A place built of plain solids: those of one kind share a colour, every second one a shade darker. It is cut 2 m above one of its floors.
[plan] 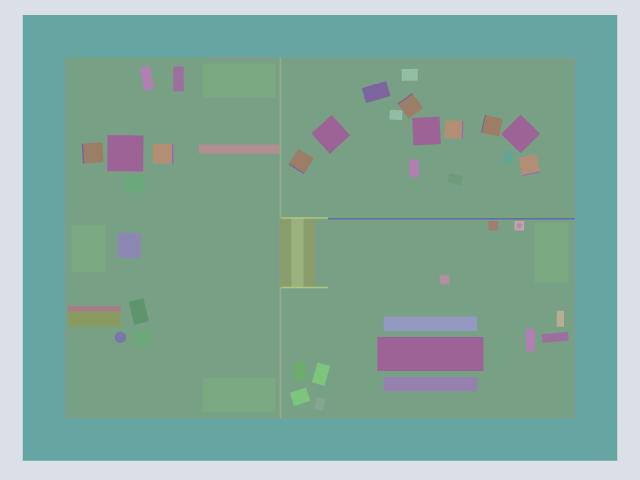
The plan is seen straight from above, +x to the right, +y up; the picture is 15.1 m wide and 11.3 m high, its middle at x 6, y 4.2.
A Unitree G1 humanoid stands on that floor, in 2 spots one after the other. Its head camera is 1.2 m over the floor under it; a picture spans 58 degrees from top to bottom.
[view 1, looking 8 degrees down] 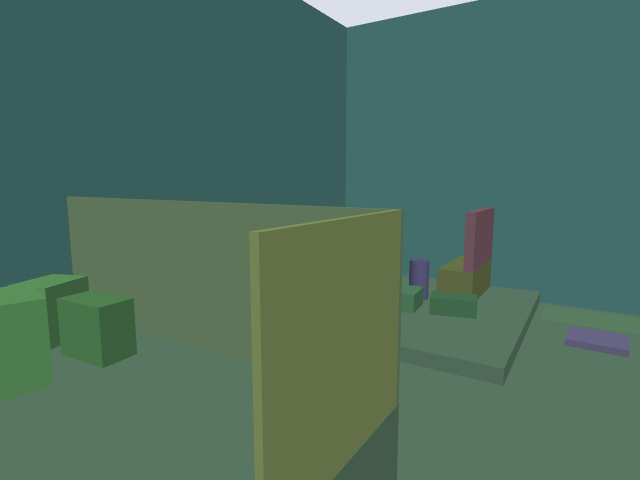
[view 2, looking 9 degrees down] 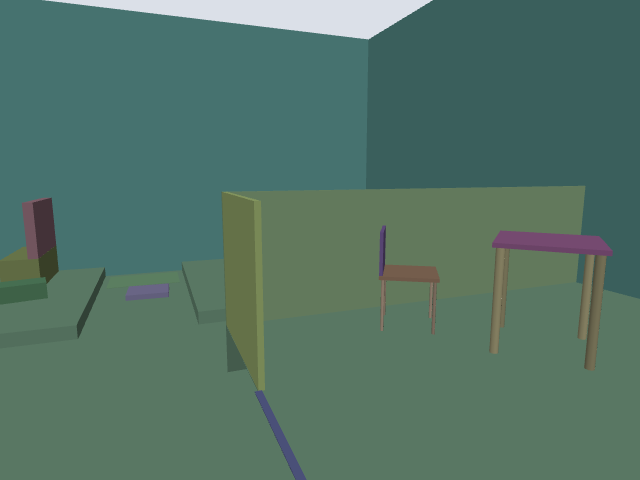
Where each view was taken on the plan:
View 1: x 7.14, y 3.90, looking -148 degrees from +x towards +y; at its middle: rail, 1.53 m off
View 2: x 8.39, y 4.22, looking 159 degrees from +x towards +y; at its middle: rail_rim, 3.58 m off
